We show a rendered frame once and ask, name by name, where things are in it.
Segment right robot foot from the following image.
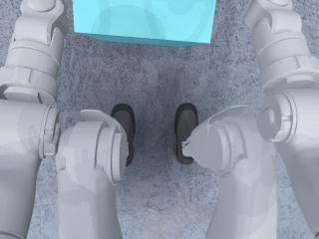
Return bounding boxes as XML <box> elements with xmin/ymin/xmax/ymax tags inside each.
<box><xmin>174</xmin><ymin>103</ymin><xmax>198</xmax><ymax>165</ymax></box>

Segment left robot shin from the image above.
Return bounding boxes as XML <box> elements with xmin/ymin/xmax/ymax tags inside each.
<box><xmin>55</xmin><ymin>110</ymin><xmax>129</xmax><ymax>173</ymax></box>

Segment carton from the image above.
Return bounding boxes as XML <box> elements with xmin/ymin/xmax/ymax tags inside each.
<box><xmin>72</xmin><ymin>0</ymin><xmax>216</xmax><ymax>48</ymax></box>

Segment left robot upper arm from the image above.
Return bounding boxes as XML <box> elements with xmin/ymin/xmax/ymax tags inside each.
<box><xmin>0</xmin><ymin>99</ymin><xmax>61</xmax><ymax>239</ymax></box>

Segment right robot upper arm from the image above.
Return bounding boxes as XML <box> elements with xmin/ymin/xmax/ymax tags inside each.
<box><xmin>256</xmin><ymin>88</ymin><xmax>319</xmax><ymax>239</ymax></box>

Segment right robot forearm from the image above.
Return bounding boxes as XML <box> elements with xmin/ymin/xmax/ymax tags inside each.
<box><xmin>243</xmin><ymin>0</ymin><xmax>319</xmax><ymax>96</ymax></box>

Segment left robot forearm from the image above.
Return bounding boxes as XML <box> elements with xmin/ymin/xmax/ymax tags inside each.
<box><xmin>0</xmin><ymin>0</ymin><xmax>70</xmax><ymax>105</ymax></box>

